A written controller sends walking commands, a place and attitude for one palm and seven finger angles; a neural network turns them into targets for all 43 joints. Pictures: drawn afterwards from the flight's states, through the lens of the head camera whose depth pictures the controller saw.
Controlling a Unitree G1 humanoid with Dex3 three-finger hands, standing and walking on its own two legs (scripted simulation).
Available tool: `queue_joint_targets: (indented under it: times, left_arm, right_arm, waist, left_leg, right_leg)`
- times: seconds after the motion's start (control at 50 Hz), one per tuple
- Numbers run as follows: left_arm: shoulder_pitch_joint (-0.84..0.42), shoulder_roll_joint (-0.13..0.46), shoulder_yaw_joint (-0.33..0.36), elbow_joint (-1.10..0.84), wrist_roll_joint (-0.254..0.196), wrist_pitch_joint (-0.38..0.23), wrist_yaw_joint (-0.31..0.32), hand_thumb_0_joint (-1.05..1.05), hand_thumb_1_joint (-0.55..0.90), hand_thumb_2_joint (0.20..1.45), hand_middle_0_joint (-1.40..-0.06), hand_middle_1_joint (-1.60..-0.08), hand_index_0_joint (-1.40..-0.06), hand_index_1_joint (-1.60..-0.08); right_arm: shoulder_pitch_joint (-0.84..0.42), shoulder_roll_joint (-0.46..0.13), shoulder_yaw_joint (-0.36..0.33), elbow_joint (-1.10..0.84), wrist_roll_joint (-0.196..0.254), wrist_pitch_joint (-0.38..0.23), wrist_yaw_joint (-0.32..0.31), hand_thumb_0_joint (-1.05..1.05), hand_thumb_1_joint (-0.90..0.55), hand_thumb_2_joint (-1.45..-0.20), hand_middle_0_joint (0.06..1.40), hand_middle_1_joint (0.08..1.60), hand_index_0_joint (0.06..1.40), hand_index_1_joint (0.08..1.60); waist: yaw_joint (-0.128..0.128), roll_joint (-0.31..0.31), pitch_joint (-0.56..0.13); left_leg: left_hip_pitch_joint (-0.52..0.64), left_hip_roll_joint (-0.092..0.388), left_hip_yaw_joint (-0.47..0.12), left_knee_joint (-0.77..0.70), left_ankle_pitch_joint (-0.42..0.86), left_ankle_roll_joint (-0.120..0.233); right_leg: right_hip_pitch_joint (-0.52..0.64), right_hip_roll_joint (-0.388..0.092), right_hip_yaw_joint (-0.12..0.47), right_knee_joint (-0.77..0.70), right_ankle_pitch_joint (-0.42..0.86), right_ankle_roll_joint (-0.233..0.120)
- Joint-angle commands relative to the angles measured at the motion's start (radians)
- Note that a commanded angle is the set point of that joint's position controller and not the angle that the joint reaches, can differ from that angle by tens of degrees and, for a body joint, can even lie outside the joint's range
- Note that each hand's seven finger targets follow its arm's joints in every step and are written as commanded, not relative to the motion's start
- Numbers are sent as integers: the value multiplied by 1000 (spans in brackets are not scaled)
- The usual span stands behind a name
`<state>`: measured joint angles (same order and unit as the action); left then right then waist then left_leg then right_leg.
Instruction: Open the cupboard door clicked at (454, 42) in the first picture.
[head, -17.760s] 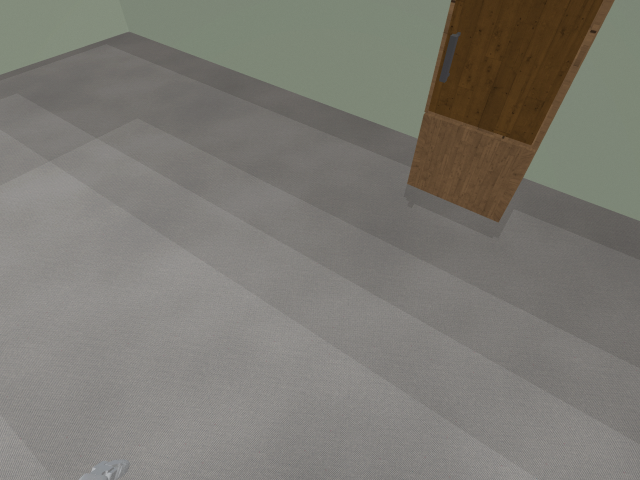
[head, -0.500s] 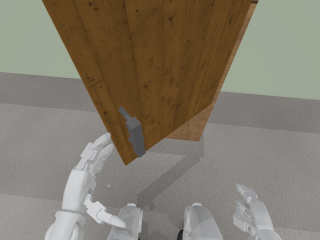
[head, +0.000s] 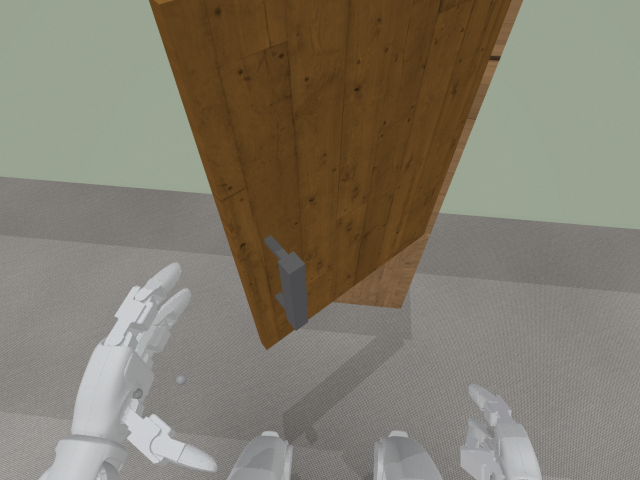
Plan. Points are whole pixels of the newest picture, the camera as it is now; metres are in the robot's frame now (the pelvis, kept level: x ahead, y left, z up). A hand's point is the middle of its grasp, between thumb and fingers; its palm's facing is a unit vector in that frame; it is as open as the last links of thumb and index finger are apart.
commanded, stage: draw the hand back to the body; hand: left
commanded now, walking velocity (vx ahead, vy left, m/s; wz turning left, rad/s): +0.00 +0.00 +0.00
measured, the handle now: (285, 284) +0.37 +0.07 +0.01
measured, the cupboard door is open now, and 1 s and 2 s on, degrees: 45 45 45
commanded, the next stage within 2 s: step back with the hand held close in 1.30 s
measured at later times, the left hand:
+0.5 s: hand (82, 334) +0.23 +0.22 +0.16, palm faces +0.20 -0.90 -0.38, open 14.1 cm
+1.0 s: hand out of the picture +0.25 +0.26 +0.29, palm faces +0.48 -0.77 -0.43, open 8.3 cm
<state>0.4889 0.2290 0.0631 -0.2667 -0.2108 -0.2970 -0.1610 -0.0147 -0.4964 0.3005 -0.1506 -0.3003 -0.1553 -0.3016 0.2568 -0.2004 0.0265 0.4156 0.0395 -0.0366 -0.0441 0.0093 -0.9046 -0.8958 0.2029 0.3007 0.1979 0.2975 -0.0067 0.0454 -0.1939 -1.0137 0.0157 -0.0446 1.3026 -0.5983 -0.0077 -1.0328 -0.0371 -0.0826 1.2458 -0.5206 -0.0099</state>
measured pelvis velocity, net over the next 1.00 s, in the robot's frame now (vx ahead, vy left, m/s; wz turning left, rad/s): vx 0.06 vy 0.00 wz -0.01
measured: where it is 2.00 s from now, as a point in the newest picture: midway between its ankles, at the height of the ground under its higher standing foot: outside the picture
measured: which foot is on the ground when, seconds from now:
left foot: down 0.00-1.00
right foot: down 0.00-1.00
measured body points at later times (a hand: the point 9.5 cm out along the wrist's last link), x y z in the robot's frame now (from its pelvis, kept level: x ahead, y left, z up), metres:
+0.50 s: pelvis +0.05 +0.01 +0.08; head +0.04 +0.00 +0.53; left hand +0.21 +0.26 +0.18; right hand +0.21 -0.21 +0.00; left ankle +0.02 +0.12 -0.62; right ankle +0.05 -0.12 -0.62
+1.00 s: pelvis +0.06 +0.00 +0.11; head +0.04 -0.03 +0.56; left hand +0.22 +0.30 +0.32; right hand +0.25 -0.23 +0.03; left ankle +0.02 +0.12 -0.62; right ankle +0.05 -0.12 -0.62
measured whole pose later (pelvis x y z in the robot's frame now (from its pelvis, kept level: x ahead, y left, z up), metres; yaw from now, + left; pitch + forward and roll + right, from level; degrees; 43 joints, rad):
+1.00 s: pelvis +0.06 +0.00 +0.11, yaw -1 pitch -3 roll -1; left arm 0.47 0.37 0.37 -0.45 -0.07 -0.06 0.13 0.01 0.73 0.83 -0.20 -0.30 -0.21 -0.30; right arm 0.22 -0.24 0.04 0.60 0.01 -0.14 -0.09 0.01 -0.90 -0.90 0.20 0.30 0.20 0.30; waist 0.07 0.08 -0.02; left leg -0.11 0.03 0.00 0.50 -0.34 -0.01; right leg -0.16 -0.01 -0.06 0.49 -0.29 0.00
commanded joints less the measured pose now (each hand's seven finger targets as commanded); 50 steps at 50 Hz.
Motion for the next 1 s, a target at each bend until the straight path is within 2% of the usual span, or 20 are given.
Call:
queue_joint_targets:
  times: [0.0,0.04,0.12,0.2,0.22,0.24,0.26,0.28,0.3,0.34,0.42,0.44,0.48,0.52,0.64,0.74,0.88,0.9,0.94,0.98]
  left_arm:
    - [11,67,25,-136,-9,-21,-28,0,-500,300,-150,-300,-150,-300]
    - [-4,103,51,-180,-14,-33,-38,0,-500,300,-150,-300,-150,-300]
    - [12,163,126,-261,-38,-58,-29,0,-465,315,-151,-300,-151,-300]
    - [47,151,141,-284,-59,-54,-32,0,-325,375,-156,-300,-156,-300]
    - [127,286,171,-254,96,65,111,0,-290,390,-158,-300,-158,-300]
    - [138,165,87,-339,113,121,170,0,-255,405,-159,-300,-159,-300]
    - [138,150,76,-340,124,157,202,0,-220,420,-160,-300,-160,-300]
    - [147,131,61,-342,139,181,226,0,-185,435,-161,-300,-161,-300]
    - [147,155,78,-349,151,202,248,0,-150,450,-162,-300,-162,-300]
    - [147,168,89,-349,167,229,278,0,-80,480,-165,-300,-165,-300]
    - [79,224,145,-360,181,249,316,0,60,540,-170,-300,-170,-300]
    - [80,219,149,-353,181,251,320,0,95,555,-171,-300,-171,-300]
    - [57,234,174,-376,182,250,326,0,165,585,-174,-300,-174,-300]
    - [52,254,205,-376,178,253,328,0,235,615,-176,-300,-176,-300]
    - [36,250,251,-378,171,242,318,0,445,705,-184,-300,-184,-300]
    - [-5,295,338,-379,162,221,315,0,620,780,-190,-300,-190,-300]
    - [-105,337,423,-407,153,182,310,0,865,885,-199,-300,-199,-300]
    - [-114,348,439,-416,152,174,311,0,900,900,-200,-300,-200,-300]
    - [-51,274,389,-306,146,182,296,0,900,900,-200,-300,-200,-300]
    - [-51,258,374,-283,142,185,285,0,900,900,-200,-300,-200,-300]
  right_arm:
    - [-50,-143,-58,-183,1,-70,-31,0,-900,-900,200,300,200,300]
    - [-45,-145,-52,-190,0,-81,-35,0,-900,-900,200,300,200,300]
    - [-31,-136,-46,-190,-2,-98,-40,0,-900,-900,200,300,200,300]
    - [-26,-129,-43,-181,9,-113,-36,0,-900,-900,200,300,200,300]
    - [-27,-120,-46,-178,-2,-85,-63,0,-900,-900,200,300,200,300]
    - [-37,-103,-32,-207,-3,-77,-70,0,-900,-900,200,300,200,300]
    - [-23,-103,-36,-194,-3,-72,-72,0,-900,-900,200,300,200,300]
    - [-21,-101,-32,-181,-4,-67,-71,0,-900,-900,200,300,200,300]
    - [-18,-105,-29,-173,-6,-62,-70,0,-900,-900,200,300,200,300]
    - [-24,-112,-29,-161,-11,-63,-74,0,-900,-900,200,300,200,300]
    - [-38,-120,-17,-138,-18,-80,-83,0,-900,-900,200,300,200,300]
    - [-37,-117,-15,-132,-18,-86,-85,0,-900,-900,200,300,200,300]
    - [-38,-118,-13,-118,-18,-99,-88,0,-900,-900,200,300,200,300]
    - [-59,-122,-11,-99,-19,-111,-87,0,-900,-900,200,300,200,300]
    - [-86,-116,-9,-47,-21,-143,-75,0,-900,-900,200,300,200,300]
    - [-111,-117,-15,-14,-27,-153,-69,0,-900,-900,200,300,200,300]
    - [-142,-116,-19,20,-31,-166,-58,0,-900,-900,200,300,200,300]
    - [-144,-115,-20,25,-33,-169,-57,0,-900,-900,200,300,200,300]
    - [-150,-115,-26,40,-34,-162,-53,0,-900,-900,200,300,200,300]
    - [-155,-123,-34,42,-33,-151,-48,0,-900,-900,200,300,200,300]
  waist:
    - [-38,-77,-93]
    - [-25,-13,-95]
    - [4,45,-125]
    - [4,84,-93]
    - [62,70,-134]
    - [29,107,-67]
    - [17,85,-39]
    - [18,121,-16]
    - [19,109,-9]
    - [14,31,-7]
    - [24,9,18]
    - [24,-8,29]
    - [32,4,11]
    - [45,10,22]
    - [53,13,75]
    - [64,-9,91]
    - [74,69,117]
    - [76,64,108]
    - [70,-12,165]
    - [68,-47,175]
  left_leg:
    - [128,-43,-4,-287,85,28]
    - [182,-44,-5,-321,106,25]
    - [276,-40,-6,-374,197,21]
    - [349,-31,-4,-420,263,12]
    - [381,-5,1,-501,272,14]
    - [402,-10,8,-522,288,13]
    - [410,-5,-1,-528,296,10]
    - [432,-4,7,-534,329,11]
    - [450,2,1,-545,361,10]
    - [488,6,3,-560,412,17]
    - [551,6,10,-619,435,19]
    - [571,8,10,-634,443,20]
    - [620,6,16,-655,481,22]
    - [646,4,22,-680,505,22]
    - [734,9,31,-746,608,17]
    - [787,8,48,-797,628,21]
    - [855,5,62,-856,628,19]
    - [865,6,62,-864,634,19]
    - [867,12,67,-875,629,23]
    - [871,11,74,-883,600,30]
  right_leg:
    - [230,52,20,-299,-23,-3]
    - [253,53,10,-303,10,-10]
    - [338,60,2,-324,94,-19]
    - [386,64,-12,-360,158,-17]
    - [453,34,43,-406,162,-31]
    - [447,32,32,-424,174,-22]
    - [445,30,24,-435,179,-18]
    - [466,28,23,-450,200,-18]
    - [484,31,15,-461,216,-18]
    - [533,34,13,-494,262,-14]
    - [623,28,15,-551,305,-14]
    - [635,26,12,-562,316,-11]
    - [674,23,16,-585,351,-10]
    - [722,20,20,-615,381,-11]
    - [798,20,19,-683,464,-4]
    - [870,22,25,-738,521,-3]
    - [918,24,36,-803,528,-4]
    - [929,25,34,-809,533,-4]
    - [915,29,30,-826,535,1]
    - [916,29,35,-846,526,6]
